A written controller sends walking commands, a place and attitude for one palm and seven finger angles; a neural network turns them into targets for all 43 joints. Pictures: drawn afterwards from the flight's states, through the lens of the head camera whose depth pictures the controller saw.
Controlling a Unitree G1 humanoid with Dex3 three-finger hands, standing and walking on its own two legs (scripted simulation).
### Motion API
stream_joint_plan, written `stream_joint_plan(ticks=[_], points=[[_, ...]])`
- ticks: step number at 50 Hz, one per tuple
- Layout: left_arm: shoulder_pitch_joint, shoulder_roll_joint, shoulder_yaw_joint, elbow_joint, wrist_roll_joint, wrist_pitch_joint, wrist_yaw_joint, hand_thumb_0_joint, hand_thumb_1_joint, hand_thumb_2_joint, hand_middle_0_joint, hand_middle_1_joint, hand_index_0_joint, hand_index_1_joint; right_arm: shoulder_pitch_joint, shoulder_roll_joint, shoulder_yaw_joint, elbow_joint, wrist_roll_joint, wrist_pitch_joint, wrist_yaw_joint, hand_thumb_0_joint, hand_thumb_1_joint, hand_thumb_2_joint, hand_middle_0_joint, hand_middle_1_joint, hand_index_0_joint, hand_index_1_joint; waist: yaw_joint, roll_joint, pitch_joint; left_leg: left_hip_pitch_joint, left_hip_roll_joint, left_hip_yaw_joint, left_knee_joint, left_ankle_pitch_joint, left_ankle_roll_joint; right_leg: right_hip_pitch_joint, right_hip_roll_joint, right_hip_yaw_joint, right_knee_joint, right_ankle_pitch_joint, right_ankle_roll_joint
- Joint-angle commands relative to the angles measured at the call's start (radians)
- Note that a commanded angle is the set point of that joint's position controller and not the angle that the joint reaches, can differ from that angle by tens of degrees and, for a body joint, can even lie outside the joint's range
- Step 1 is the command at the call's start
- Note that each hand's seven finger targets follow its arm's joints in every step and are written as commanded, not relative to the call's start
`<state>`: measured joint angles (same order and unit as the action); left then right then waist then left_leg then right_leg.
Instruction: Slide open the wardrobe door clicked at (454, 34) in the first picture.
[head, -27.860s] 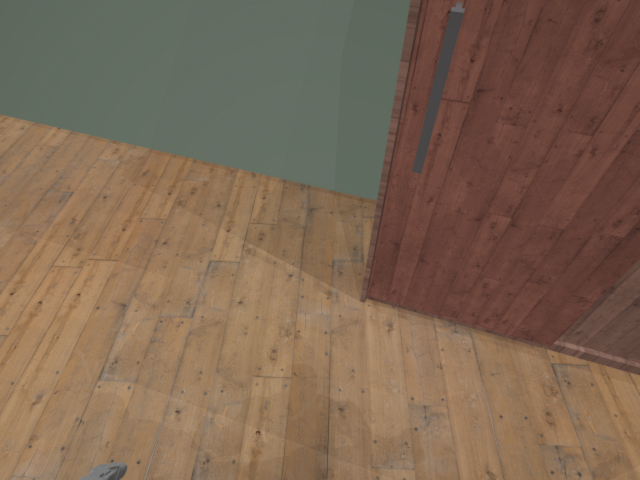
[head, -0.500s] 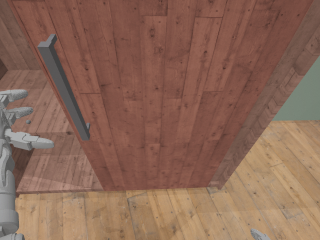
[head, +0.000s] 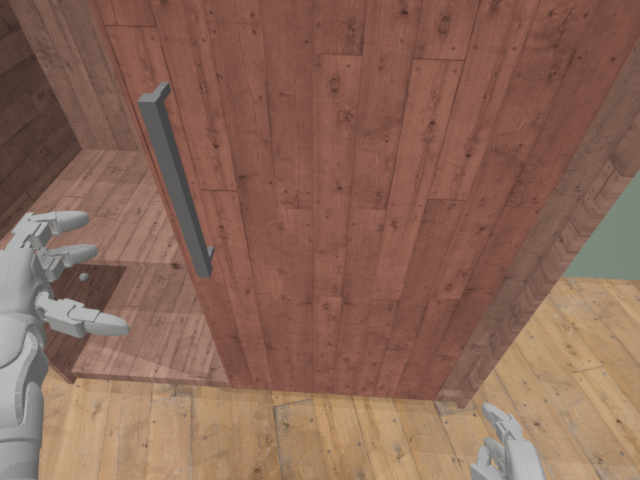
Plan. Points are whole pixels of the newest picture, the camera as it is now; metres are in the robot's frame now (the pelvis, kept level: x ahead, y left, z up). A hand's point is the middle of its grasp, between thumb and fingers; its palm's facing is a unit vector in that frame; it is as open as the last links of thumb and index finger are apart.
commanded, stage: draw the hand back to the body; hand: left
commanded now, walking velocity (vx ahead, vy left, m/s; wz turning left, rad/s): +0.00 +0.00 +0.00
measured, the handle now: (187, 194) +0.48 +0.27 +0.09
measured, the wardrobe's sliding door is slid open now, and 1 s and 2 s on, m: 0.52 0.52 0.52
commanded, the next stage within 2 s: step back with the hand held close in 1.54 s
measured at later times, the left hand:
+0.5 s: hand (78, 301) +0.24 +0.29 +0.14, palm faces +0.16 -0.98 -0.08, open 14.5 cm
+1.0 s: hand (79, 288) +0.24 +0.28 +0.16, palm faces +0.42 -0.84 -0.35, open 10.4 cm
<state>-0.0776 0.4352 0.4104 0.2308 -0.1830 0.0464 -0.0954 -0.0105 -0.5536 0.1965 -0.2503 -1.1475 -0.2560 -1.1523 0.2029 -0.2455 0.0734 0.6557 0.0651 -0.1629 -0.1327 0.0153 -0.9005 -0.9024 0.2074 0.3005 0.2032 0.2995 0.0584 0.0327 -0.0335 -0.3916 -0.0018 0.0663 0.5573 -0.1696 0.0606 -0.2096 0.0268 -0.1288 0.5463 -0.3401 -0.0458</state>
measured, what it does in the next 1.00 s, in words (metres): stands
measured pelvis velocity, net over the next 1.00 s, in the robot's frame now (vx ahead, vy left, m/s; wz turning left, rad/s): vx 0.03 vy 0.02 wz -0.05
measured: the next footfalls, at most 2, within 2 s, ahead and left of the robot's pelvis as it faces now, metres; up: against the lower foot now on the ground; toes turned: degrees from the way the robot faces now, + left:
none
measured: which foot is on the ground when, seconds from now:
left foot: down 0.00-1.00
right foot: down 0.00-1.00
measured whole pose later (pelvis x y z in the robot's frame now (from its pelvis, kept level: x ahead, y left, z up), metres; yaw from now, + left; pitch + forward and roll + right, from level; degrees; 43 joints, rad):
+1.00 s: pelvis +0.03 +0.02 +0.01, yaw -3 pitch -4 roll -1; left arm 0.40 0.35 0.33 -0.32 -0.08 -0.06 0.11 0.00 0.29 0.61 -0.22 -0.65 -0.23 -0.65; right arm 0.19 -0.23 0.05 0.64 0.01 -0.12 -0.06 0.02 -0.90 -0.90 0.21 0.30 0.20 0.30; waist 0.08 0.04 0.01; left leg -0.16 -0.03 0.12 0.37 -0.14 0.08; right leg 0.00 0.01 -0.06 0.34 -0.28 -0.01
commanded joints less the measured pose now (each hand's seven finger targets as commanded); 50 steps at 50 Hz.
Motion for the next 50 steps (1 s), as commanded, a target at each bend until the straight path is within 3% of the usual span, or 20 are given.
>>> stream_joint_plan(ticks=[1,3,6,7,9,12,15,18,23,24,25,26,28,30,32,33,38,40,45,50], points=[[-0.367,0.324,0.104,-0.188,-0.164,-0.133,-0.224,0.0,-0.55,0.2,-0.25,-1.15,-0.25,-1.15,-0.085,-0.148,-0.048,-0.123,0.016,-0.084,-0.04,0.0,-0.9,-0.9,0.2,0.3,0.2,0.3,-0.054,0.057,-0.197,0.308,0.019,-0.111,-0.061,-0.019,-0.007,-0.141,-0.008,0.121,-0.144,0.108,0.027],[-0.324,0.34,0.111,-0.149,-0.195,-0.153,-0.323,0.0,-0.55,0.2,-0.25,-1.15,-0.25,-1.15,-0.085,-0.149,-0.042,-0.133,0.017,-0.103,-0.04,0.0,-0.9,-0.9,0.2,0.3,0.2,0.3,-0.043,0.098,-0.184,0.297,0.016,-0.105,-0.048,0.015,-0.005,-0.127,-0.015,0.136,-0.141,0.159,0.032],[-0.211,0.415,0.206,-0.065,-0.219,-0.134,-0.402,0.0,-0.55,0.2,-0.25,-1.15,-0.25,-1.15,-0.075,-0.156,-0.049,-0.161,0.02,-0.111,-0.025,0.0,-0.9,-0.9,0.2,0.3,0.2,0.3,-0.009,0.047,-0.157,0.232,0.017,-0.106,-0.036,0.025,-0.006,-0.125,-0.025,0.161,-0.141,0.17,0.053],[-0.162,0.436,0.245,-0.058,-0.226,-0.122,-0.397,0.0,-0.55,0.2,-0.25,-1.15,-0.25,-1.15,-0.075,-0.157,-0.054,-0.174,0.019,-0.114,-0.015,0.0,-0.9,-0.9,0.2,0.3,0.2,0.3,0.009,0.055,-0.149,0.206,0.018,-0.106,-0.023,0.036,-0.01,-0.11,-0.034,0.18,-0.14,0.179,0.056],[-0.117,0.398,0.243,-0.099,-0.242,-0.101,-0.388,0.0,-0.55,0.2,-0.25,-1.15,-0.25,-1.15,-0.078,-0.152,-0.057,-0.199,0.027,-0.12,0.003,0.0,-0.9,-0.9,0.2,0.3,0.2,0.3,0.01,0.029,-0.145,0.196,0.024,-0.104,-0.019,0.031,-0.013,-0.12,-0.043,0.188,-0.138,0.187,0.071],[-0.073,0.349,0.223,-0.204,-0.252,-0.095,-0.36,0.0,-0.55,0.2,-0.25,-1.15,-0.25,-1.15,-0.081,-0.148,-0.063,-0.227,0.031,-0.133,0.015,0.0,-0.9,-0.9,0.2,0.3,0.2,0.3,0.009,0.016,-0.17,0.219,0.028,-0.098,-0.007,0.031,-0.012,-0.128,-0.04,0.198,-0.136,0.179,0.086],[-0.038,0.305,0.193,-0.246,-0.249,-0.087,-0.34,0.0,-0.55,0.2,-0.25,-1.15,-0.25,-1.15,-0.073,-0.151,-0.067,-0.219,0.031,-0.143,0.014,0.0,-0.9,-0.9,0.2,0.3,0.2,0.3,-0.003,0.025,-0.12,0.223,0.034,-0.099,-0.021,-0.003,-0.01,-0.173,-0.03,0.186,-0.143,0.118,0.084],[-0.064,0.324,0.199,-0.314,-0.241,-0.08,-0.319,0.0,-0.55,0.2,-0.25,-1.15,-0.25,-1.15,-0.08,-0.156,-0.071,-0.209,0.029,-0.152,0.003,0.0,-0.9,-0.9,0.2,0.3,0.2,0.3,-0.006,0.038,-0.103,0.224,0.034,-0.105,-0.028,-0.037,-0.008,-0.184,-0.032,0.198,-0.159,0.055,0.085],[-0.06,0.303,0.179,-0.432,-0.229,-0.074,-0.29,0.0,-0.369,0.287,-0.244,-1.044,-0.244,-1.044,-0.097,-0.144,-0.06,-0.199,0.023,-0.17,-0.009,0.0,-0.9,-0.9,0.2,0.3,0.2,0.3,-0.003,0.091,-0.106,0.269,0.034,-0.118,-0.066,-0.051,-0.009,-0.167,-0.018,0.159,-0.162,0.038,0.064],[-0.069,0.403,0.2,-0.456,-0.055,-0.121,-0.09,0.0,-0.332,0.305,-0.242,-1.023,-0.242,-1.023,-0.112,-0.15,-0.068,-0.169,-0.026,-0.156,0.009,0.0,-0.9,-0.9,0.2,0.3,0.2,0.3,0.009,0.098,0.02,0.212,0.025,-0.126,-0.091,-0.121,-0.025,-0.219,-0.043,0.206,-0.266,-0.014,0.035],[0.039,0.252,0.121,-0.425,-0.04,-0.133,-0.007,0.0,-0.296,0.322,-0.241,-1.001,-0.241,-1.001,-0.119,-0.143,-0.068,-0.163,-0.028,-0.152,0.014,0.0,-0.9,-0.9,0.2,0.3,0.2,0.3,-0.009,0.075,0.048,0.227,0.033,-0.13,-0.115,-0.159,-0.031,-0.217,-0.052,0.172,-0.263,-0.038,0.023],[0.117,0.2,0.087,-0.464,-0.013,-0.144,0.049,0.0,-0.26,0.34,-0.24,-0.98,-0.24,-0.98,-0.118,-0.142,-0.072,-0.163,-0.028,-0.143,0.019,0.0,-0.9,-0.9,0.2,0.3,0.2,0.3,-0.002,0.077,0.021,0.255,0.042,-0.139,-0.144,-0.198,-0.03,-0.189,-0.051,0.158,-0.249,-0.04,0.019],[0.177,0.197,0.084,-0.563,0.019,-0.167,0.126,0.0,-0.188,0.375,-0.237,-0.938,-0.237,-0.938,-0.111,-0.143,-0.077,-0.158,-0.03,-0.126,0.026,0.0,-0.9,-0.9,0.2,0.3,0.2,0.3,0.001,0.074,-0.058,0.298,0.049,-0.136,-0.183,-0.189,-0.025,-0.114,-0.043,0.144,-0.234,0.005,0.019],[0.171,0.184,0.068,-0.606,0.047,-0.18,0.174,0.0,-0.115,0.41,-0.235,-0.895,-0.235,-0.895,-0.113,-0.137,-0.077,-0.152,-0.036,-0.111,0.03,0.0,-0.9,-0.9,0.2,0.3,0.2,0.3,-0.004,0.085,-0.058,0.318,0.056,-0.144,-0.221,-0.219,-0.028,-0.087,-0.037,0.142,-0.233,0.014,0.018],[0.189,0.198,0.083,-0.59,0.069,-0.184,0.202,0.0,-0.043,0.445,-0.232,-0.853,-0.232,-0.853,-0.114,-0.143,-0.081,-0.14,-0.041,-0.095,0.029,0.0,-0.9,-0.9,0.2,0.3,0.2,0.3,-0.002,0.026,-0.052,0.327,0.059,-0.135,-0.233,-0.179,-0.022,-0.067,-0.029,0.136,-0.248,0.049,0.02],[0.205,0.151,0.045,-0.607,0.073,-0.184,0.209,0.0,-0.006,0.462,-0.231,-0.831,-0.231,-0.831,-0.112,-0.133,-0.083,-0.142,-0.041,-0.086,0.03,0.0,-0.9,-0.9,0.2,0.3,0.2,0.3,-0.008,0.034,-0.053,0.34,0.06,-0.13,-0.237,-0.138,-0.022,-0.043,-0.031,0.135,-0.241,0.07,0.018],[0.231,0.126,0.021,-0.663,0.094,-0.181,0.225,0.0,0.175,0.55,-0.225,-0.725,-0.225,-0.725,-0.127,-0.124,-0.083,-0.145,-0.048,-0.051,0.037,0.0,-0.9,-0.9,0.2,0.3,0.2,0.3,-0.003,0.062,-0.053,0.394,0.063,-0.126,-0.255,-0.041,-0.029,0.0,-0.025,0.129,-0.253,0.133,0.014],[0.239,0.122,0.016,-0.711,0.102,-0.184,0.229,0.0,0.248,0.585,-0.223,-0.683,-0.223,-0.683,-0.129,-0.122,-0.082,-0.149,-0.053,-0.044,0.042,0.0,-0.9,-0.9,0.2,0.3,0.2,0.3,0.001,0.082,-0.084,0.428,0.064,-0.132,-0.255,0.007,-0.037,0.015,-0.02,0.123,-0.248,0.162,0.01],[0.344,0.113,0.025,-0.744,0.099,-0.172,0.223,0.0,0.429,0.673,-0.216,-0.576,-0.216,-0.576,-0.135,-0.116,-0.083,-0.166,-0.059,-0.017,0.056,0.0,-0.9,-0.9,0.2,0.3,0.2,0.3,0.012,0.028,-0.049,0.417,0.065,-0.123,-0.251,0.091,-0.042,0.041,-0.018,0.119,-0.258,0.198,0.01],[0.424,0.108,0.033,-0.796,0.096,-0.164,0.213,0.0,0.61,0.76,-0.21,-0.47,-0.21,-0.47,-0.133,-0.11,-0.088,-0.183,-0.06,0.006,0.069,0.0,-0.9,-0.9,0.2,0.3,0.2,0.3,0.017,0.058,-0.053,0.426,0.067,-0.105,-0.233,0.166,-0.051,0.054,-0.02,0.118,-0.259,0.229,0.012]])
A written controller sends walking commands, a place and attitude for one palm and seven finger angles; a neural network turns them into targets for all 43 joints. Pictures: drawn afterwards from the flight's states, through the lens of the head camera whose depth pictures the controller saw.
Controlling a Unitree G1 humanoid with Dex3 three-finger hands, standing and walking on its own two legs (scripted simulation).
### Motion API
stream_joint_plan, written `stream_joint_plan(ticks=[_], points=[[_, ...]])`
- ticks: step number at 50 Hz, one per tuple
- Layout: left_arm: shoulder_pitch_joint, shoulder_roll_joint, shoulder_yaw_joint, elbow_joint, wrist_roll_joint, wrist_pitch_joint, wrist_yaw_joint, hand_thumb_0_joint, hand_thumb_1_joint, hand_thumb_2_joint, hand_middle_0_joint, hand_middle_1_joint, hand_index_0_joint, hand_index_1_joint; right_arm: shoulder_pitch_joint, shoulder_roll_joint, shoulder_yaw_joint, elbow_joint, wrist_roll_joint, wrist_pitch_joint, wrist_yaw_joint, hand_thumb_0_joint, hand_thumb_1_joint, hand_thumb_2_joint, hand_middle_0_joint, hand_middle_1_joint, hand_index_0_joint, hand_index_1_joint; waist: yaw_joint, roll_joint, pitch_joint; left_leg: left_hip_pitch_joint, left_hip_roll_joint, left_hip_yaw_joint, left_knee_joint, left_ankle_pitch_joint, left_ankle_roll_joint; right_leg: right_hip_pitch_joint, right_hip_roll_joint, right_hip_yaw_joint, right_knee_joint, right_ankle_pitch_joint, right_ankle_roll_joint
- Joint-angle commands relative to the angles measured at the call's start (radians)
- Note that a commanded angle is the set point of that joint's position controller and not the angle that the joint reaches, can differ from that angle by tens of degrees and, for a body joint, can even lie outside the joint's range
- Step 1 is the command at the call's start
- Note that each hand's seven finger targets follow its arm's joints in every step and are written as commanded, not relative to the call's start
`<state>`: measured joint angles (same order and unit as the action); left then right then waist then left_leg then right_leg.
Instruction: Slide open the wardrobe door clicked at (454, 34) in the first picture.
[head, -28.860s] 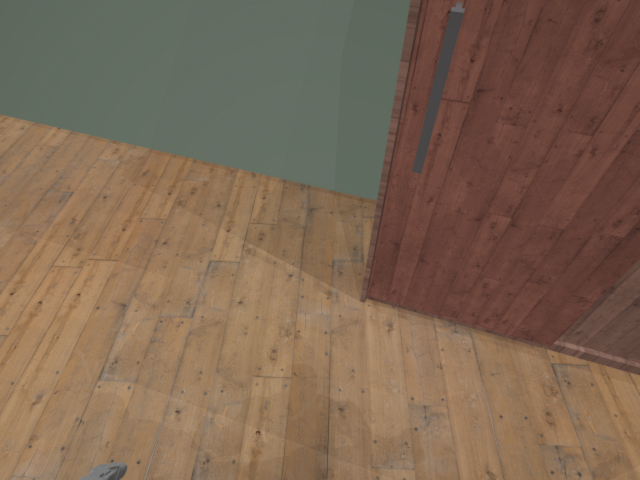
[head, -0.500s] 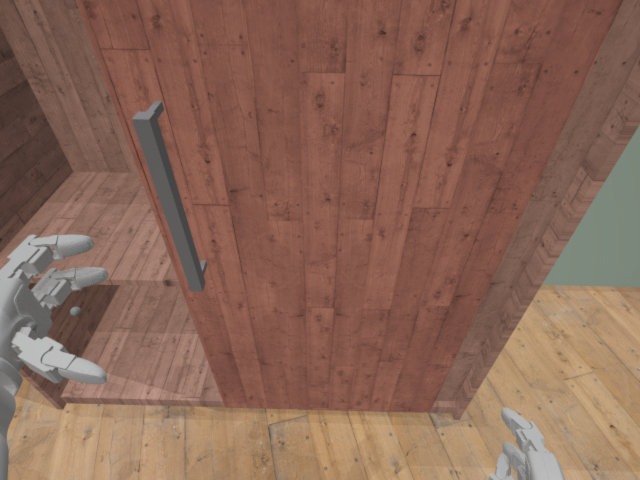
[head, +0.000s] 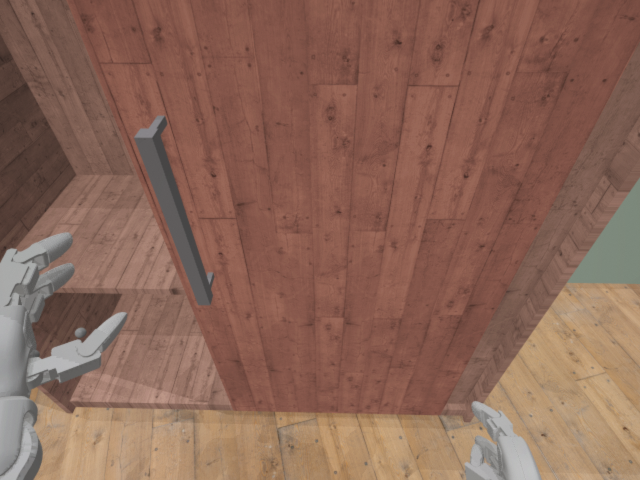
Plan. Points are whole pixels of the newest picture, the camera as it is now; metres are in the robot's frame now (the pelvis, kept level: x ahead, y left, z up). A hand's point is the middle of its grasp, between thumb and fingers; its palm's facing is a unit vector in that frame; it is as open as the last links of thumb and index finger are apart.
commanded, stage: draw the hand back to the body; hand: left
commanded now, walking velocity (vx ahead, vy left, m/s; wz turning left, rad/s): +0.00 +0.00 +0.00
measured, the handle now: (185, 224) +0.44 +0.28 +0.08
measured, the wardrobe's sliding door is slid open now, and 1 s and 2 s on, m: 0.52 0.52 0.52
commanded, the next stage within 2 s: step back with the hand held close in 0.54 s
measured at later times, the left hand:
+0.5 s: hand (104, 346) +0.18 +0.24 +0.15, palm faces +0.44 -0.82 -0.37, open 7.5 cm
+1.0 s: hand (116, 337) +0.19 +0.23 +0.15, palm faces +0.33 -0.82 -0.46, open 7.4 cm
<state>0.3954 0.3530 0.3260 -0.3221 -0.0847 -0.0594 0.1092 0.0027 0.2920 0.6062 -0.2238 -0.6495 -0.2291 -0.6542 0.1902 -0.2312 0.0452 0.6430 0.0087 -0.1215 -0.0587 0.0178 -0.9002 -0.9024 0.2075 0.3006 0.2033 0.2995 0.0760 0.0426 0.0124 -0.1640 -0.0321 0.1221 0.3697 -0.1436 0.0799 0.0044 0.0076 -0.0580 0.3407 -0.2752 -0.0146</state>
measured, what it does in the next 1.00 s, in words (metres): stands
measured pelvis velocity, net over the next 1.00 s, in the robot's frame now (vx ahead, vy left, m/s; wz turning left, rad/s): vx -0.01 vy -0.02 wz -0.03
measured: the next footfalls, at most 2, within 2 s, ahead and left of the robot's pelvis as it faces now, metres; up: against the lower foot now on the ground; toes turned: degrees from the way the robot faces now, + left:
none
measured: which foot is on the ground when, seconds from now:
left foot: down 0.00-1.00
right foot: down 0.00-1.00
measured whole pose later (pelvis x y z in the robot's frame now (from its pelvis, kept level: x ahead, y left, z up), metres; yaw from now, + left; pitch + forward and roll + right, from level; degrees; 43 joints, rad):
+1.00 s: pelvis -0.01 -0.02 +0.00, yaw -2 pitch +0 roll -1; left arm 0.53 0.42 0.37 -0.48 -0.08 -0.13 0.11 0.02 0.88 0.89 -0.21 -0.30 -0.21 -0.30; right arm 0.17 -0.25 0.00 0.53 0.03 0.04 -0.08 0.02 -0.90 -0.90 0.20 0.30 0.20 0.30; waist 0.02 0.03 0.01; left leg -0.31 0.03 0.13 0.45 -0.15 0.06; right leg -0.15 0.05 -0.04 0.42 -0.27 -0.03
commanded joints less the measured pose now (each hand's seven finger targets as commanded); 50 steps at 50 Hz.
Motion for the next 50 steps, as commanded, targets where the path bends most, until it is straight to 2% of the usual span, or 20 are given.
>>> stream_joint_plan(ticks=[1,2,3,7,8,12,13,17,18,22,23,27,31,33,34,36,39,41,47,50], points=[[-0.045,0.198,0.125,-0.26,-0.002,-0.06,0.007,0.0,0.646,0.777,-0.209,-0.449,-0.209,-0.449,-0.118,-0.126,-0.059,-0.174,-0.005,-0.031,-0.002,0.0,-0.9,-0.9,0.2,0.3,0.2,0.3,0.0,0.039,-0.106,0.198,0.096,-0.161,-0.043,0.144,-0.071,-0.16,0.001,0.045,-0.054,0.17,-0.019],[-0.024,0.206,0.134,-0.258,-0.003,-0.059,0.005,0.0,0.682,0.795,-0.207,-0.427,-0.207,-0.427,-0.122,-0.13,-0.061,-0.176,-0.004,-0.03,-0.002,0.0,-0.9,-0.9,0.2,0.3,0.2,0.3,0.006,0.017,-0.104,0.192,0.098,-0.16,-0.042,0.156,-0.069,-0.152,0.003,0.045,-0.06,0.178,-0.02],[-0.013,0.173,0.103,-0.265,-0.006,-0.057,0.003,0.0,0.719,0.813,-0.206,-0.406,-0.206,-0.406,-0.123,-0.122,-0.061,-0.179,-0.003,-0.026,0.0,0.0,-0.9,-0.9,0.2,0.3,0.2,0.3,-0.004,0.025,-0.085,0.189,0.098,-0.155,-0.04,0.152,-0.068,-0.159,-0.002,0.047,-0.056,0.171,-0.018],[-0.01,0.194,0.119,-0.299,-0.008,-0.059,0.002,0.0,0.864,0.882,-0.201,-0.321,-0.201,-0.321,-0.127,-0.126,-0.061,-0.184,-0.004,-0.023,-0.002,0.0,-0.9,-0.9,0.2,0.3,0.2,0.3,0.0,0.021,-0.079,0.187,0.092,-0.146,-0.039,0.107,-0.059,-0.166,-0.001,0.047,-0.073,0.162,-0.015],[0.014,0.171,0.1,-0.3,-0.011,-0.057,0.002,0.0,0.9,0.9,-0.2,-0.3,-0.2,-0.3,-0.128,-0.119,-0.062,-0.186,-0.003,-0.021,-0.003,0.0,-0.9,-0.9,0.2,0.3,0.2,0.3,-0.005,0.031,-0.064,0.18,0.09,-0.138,-0.034,0.109,-0.056,-0.166,-0.007,0.052,-0.068,0.162,-0.014],[-0.007,0.203,0.128,-0.294,-0.009,-0.06,0.004,0.0,0.9,0.9,-0.2,-0.3,-0.2,-0.3,-0.127,-0.126,-0.063,-0.18,-0.004,-0.018,-0.007,0.0,-0.9,-0.9,0.2,0.3,0.2,0.3,0.0,0.014,-0.074,0.183,0.086,-0.135,-0.029,0.104,-0.052,-0.166,-0.004,0.053,-0.082,0.167,-0.014],[0.004,0.177,0.107,-0.289,-0.014,-0.06,0.003,0.0,0.9,0.9,-0.2,-0.3,-0.2,-0.3,-0.129,-0.117,-0.064,-0.181,-0.003,-0.016,-0.009,0.0,-0.9,-0.9,0.2,0.3,0.2,0.3,-0.006,0.015,-0.06,0.18,0.084,-0.131,-0.027,0.108,-0.049,-0.169,-0.009,0.055,-0.077,0.172,-0.013],[-0.012,0.197,0.12,-0.275,-0.015,-0.06,0.001,0.0,0.9,0.9,-0.2,-0.3,-0.2,-0.3,-0.137,-0.121,-0.063,-0.177,-0.004,-0.016,-0.014,0.0,-0.9,-0.9,0.2,0.3,0.2,0.3,-0.001,-0.002,-0.049,0.181,0.076,-0.119,-0.022,0.093,-0.041,-0.177,-0.012,0.062,-0.104,0.176,-0.008],[-0.011,0.169,0.093,-0.277,-0.017,-0.06,-0.001,0.0,0.9,0.9,-0.2,-0.3,-0.2,-0.3,-0.14,-0.114,-0.063,-0.177,-0.003,-0.015,-0.015,0.0,-0.9,-0.9,0.2,0.3,0.2,0.3,-0.007,0.027,-0.04,0.182,0.075,-0.115,-0.022,0.087,-0.041,-0.178,-0.016,0.068,-0.101,0.169,-0.007],[-0.021,0.204,0.122,-0.277,-0.015,-0.068,0.001,0.0,0.9,0.9,-0.2,-0.3,-0.2,-0.3,-0.144,-0.119,-0.064,-0.172,-0.005,-0.021,-0.019,0.0,-0.9,-0.9,0.2,0.3,0.2,0.3,0.002,0.01,-0.054,0.188,0.07,-0.112,-0.021,0.087,-0.038,-0.173,-0.016,0.069,-0.115,0.175,-0.005],[-0.017,0.18,0.101,-0.284,-0.017,-0.07,0.0,0.0,0.9,0.9,-0.2,-0.3,-0.2,-0.3,-0.144,-0.112,-0.063,-0.174,-0.005,-0.021,-0.019,0.0,-0.9,-0.9,0.2,0.3,0.2,0.3,-0.002,0.024,-0.048,0.184,0.069,-0.113,-0.022,0.082,-0.039,-0.169,-0.018,0.071,-0.108,0.166,-0.005],[-0.006,0.208,0.127,-0.273,-0.015,-0.078,-0.001,0.0,0.9,0.9,-0.2,-0.3,-0.2,-0.3,-0.148,-0.116,-0.065,-0.17,-0.005,-0.024,-0.019,0.0,-0.9,-0.9,0.2,0.3,0.2,0.3,0.005,0.003,-0.051,0.189,0.065,-0.105,-0.015,0.1,-0.035,-0.169,-0.018,0.074,-0.121,0.201,-0.002],[-0.009,0.19,0.113,-0.272,-0.019,-0.081,-0.007,0.0,0.9,0.9,-0.2,-0.3,-0.2,-0.3,-0.149,-0.11,-0.065,-0.168,-0.004,-0.02,-0.02,0.0,-0.9,-0.9,0.2,0.3,0.2,0.3,0.0,0.005,-0.045,0.191,0.06,-0.098,-0.008,0.111,-0.033,-0.177,-0.021,0.08,-0.118,0.222,0.003],[-0.072,0.228,0.145,-0.258,-0.024,-0.08,0.001,0.0,0.9,0.9,-0.2,-0.3,-0.2,-0.3,-0.15,-0.114,-0.068,-0.158,-0.002,-0.018,-0.026,0.0,-0.9,-0.9,0.2,0.3,0.2,0.3,-0.006,-0.008,-0.041,0.185,0.061,-0.095,-0.008,0.107,-0.031,-0.173,-0.026,0.085,-0.12,0.232,0.005],[-0.194,0.334,0.24,-0.333,-0.004,-0.122,0.013,0.0,0.9,0.9,-0.2,-0.3,-0.2,-0.3,-0.161,-0.13,-0.065,-0.198,0.007,0.007,-0.023,0.0,-0.9,-0.9,0.2,0.3,0.2,0.3,-0.029,-0.035,0.03,0.134,0.08,-0.102,0.073,0.036,-0.01,-0.319,-0.086,0.174,-0.168,0.314,0.063],[-0.048,0.216,0.146,-0.216,0.009,-0.122,0.004,0.0,0.9,0.9,-0.2,-0.3,-0.2,-0.3,-0.147,-0.112,-0.065,-0.188,0.0,0.041,-0.023,0.0,-0.9,-0.9,0.2,0.3,0.2,0.3,-0.035,-0.105,-0.019,0.095,0.073,-0.093,0.125,0.059,-0.008,-0.294,-0.121,0.155,-0.121,0.46,0.093],[0.001,0.201,0.133,-0.253,0.015,-0.129,0.004,0.0,0.9,0.9,-0.2,-0.3,-0.2,-0.3,-0.132,-0.119,-0.073,-0.213,0.006,0.068,-0.023,0.0,-0.9,-0.9,0.2,0.3,0.2,0.3,-0.039,-0.049,-0.122,0.114,0.081,-0.073,0.12,0.169,-0.002,-0.246,-0.117,0.124,-0.037,0.578,0.113],[0.037,0.22,0.149,-0.285,0.012,-0.127,0.01,0.0,0.9,0.9,-0.2,-0.3,-0.2,-0.3,-0.131,-0.119,-0.078,-0.233,0.01,0.088,-0.024,0.0,-0.9,-0.9,0.2,0.3,0.2,0.3,-0.039,-0.054,-0.142,0.116,0.09,-0.07,0.121,0.207,0.0,-0.253,-0.11,0.122,-0.018,0.575,0.123],[0.109,0.29,0.227,-0.368,0.001,-0.135,0.029,0.0,0.9,0.9,-0.2,-0.3,-0.2,-0.3,-0.125,-0.122,-0.082,-0.273,0.015,0.115,-0.035,0.0,-0.9,-0.9,0.2,0.3,0.2,0.3,-0.041,-0.048,-0.191,0.095,0.118,-0.098,0.102,0.288,-0.004,-0.235,-0.087,0.117,0.031,0.502,0.093],[0.131,0.28,0.223,-0.357,-0.002,-0.138,0.034,0.0,0.9,0.9,-0.2,-0.3,-0.2,-0.3,-0.112,-0.121,-0.082,-0.282,0.015,0.119,-0.035,0.0,-0.9,-0.9,0.2,0.3,0.2,0.3,-0.046,-0.035,-0.169,0.056,0.131,-0.114,0.088,0.241,-0.008,-0.249,-0.078,0.125,0.031,0.415,0.082]])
